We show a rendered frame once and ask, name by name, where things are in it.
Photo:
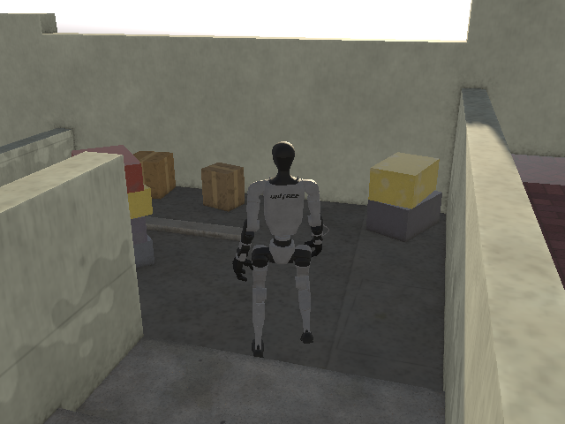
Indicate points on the robot right upper arm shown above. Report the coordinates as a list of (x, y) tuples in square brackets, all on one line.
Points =
[(312, 189)]

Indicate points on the right robot shin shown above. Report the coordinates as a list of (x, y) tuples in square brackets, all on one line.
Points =
[(304, 299)]

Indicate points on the robot left forearm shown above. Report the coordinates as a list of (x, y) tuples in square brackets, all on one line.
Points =
[(245, 243)]

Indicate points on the left robot thigh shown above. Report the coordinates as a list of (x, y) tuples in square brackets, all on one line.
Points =
[(260, 258)]

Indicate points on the robot right hand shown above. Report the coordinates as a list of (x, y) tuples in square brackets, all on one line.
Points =
[(317, 250)]

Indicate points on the robot right forearm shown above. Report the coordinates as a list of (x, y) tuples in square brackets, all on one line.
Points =
[(317, 233)]

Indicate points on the robot left upper arm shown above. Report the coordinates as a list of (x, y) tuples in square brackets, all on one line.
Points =
[(255, 189)]

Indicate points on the robot left hand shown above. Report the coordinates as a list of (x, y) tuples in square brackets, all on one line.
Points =
[(238, 265)]

